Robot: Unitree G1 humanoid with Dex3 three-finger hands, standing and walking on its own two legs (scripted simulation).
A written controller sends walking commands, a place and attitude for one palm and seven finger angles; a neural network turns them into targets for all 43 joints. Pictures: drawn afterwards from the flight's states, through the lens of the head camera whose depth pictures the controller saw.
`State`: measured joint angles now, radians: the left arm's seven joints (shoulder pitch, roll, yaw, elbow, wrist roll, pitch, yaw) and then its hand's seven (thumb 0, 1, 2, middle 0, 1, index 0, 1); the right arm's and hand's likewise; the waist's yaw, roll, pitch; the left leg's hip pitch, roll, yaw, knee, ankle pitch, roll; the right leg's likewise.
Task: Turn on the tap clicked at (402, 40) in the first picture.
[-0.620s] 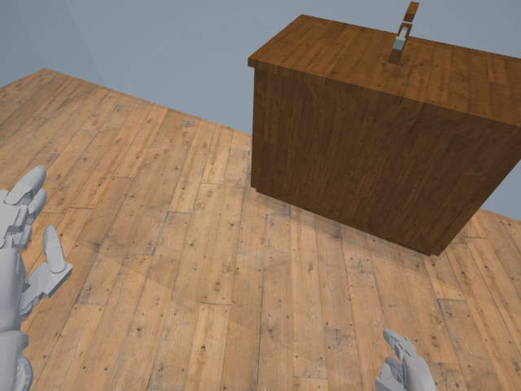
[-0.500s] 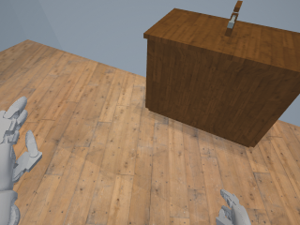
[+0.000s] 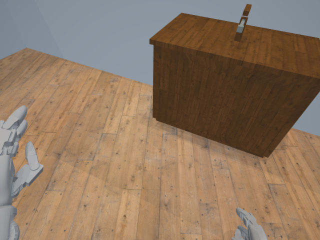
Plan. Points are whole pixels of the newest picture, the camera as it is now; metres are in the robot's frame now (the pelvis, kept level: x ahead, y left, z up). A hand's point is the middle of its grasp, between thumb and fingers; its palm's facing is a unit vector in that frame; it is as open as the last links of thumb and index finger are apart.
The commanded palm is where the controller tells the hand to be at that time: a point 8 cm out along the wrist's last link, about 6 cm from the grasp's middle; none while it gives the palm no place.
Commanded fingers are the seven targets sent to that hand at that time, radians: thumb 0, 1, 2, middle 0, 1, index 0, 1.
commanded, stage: walk to a spot facing it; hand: left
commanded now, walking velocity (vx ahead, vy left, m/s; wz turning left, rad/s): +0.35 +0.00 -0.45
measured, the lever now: (240, 28) +1.07 -0.34 +0.12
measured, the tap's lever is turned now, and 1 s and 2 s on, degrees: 0 0 0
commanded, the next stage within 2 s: turn to face it in 0.78 s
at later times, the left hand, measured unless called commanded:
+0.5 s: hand (84, 119) +0.32 +0.20 +0.17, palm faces +0.31 -0.85 -0.42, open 7.4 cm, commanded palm +0.27 +0.24 +0.18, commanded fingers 0.00 0.90 0.90 -0.20 -0.30 -0.20 -0.30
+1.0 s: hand (152, 79) +0.51 +0.06 +0.16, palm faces +0.16 -0.84 -0.52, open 7.4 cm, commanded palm +0.45 +0.13 +0.18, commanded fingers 0.00 0.90 0.90 -0.20 -0.30 -0.20 -0.30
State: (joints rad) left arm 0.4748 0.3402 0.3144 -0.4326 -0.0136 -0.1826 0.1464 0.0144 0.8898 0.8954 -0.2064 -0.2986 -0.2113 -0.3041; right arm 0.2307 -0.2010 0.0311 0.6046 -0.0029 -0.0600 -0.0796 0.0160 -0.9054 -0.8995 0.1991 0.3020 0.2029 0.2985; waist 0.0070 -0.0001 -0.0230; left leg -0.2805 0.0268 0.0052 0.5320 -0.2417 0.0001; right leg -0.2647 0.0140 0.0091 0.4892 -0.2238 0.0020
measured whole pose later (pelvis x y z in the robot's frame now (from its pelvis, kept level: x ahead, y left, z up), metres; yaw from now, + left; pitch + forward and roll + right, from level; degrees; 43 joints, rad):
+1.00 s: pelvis +0.23 -0.10 -0.02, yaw -14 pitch -1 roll +1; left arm 0.46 0.37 0.38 -0.50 -0.01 -0.21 0.14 0.01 0.89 0.89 -0.21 -0.30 -0.21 -0.30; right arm 0.13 -0.22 0.00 0.65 0.00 -0.02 -0.04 0.02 -0.91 -0.90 0.20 0.30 0.20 0.30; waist -0.02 0.04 0.12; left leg -0.48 0.11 0.05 1.29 -0.45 -0.04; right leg -0.38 -0.02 -0.18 0.67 -0.29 -0.09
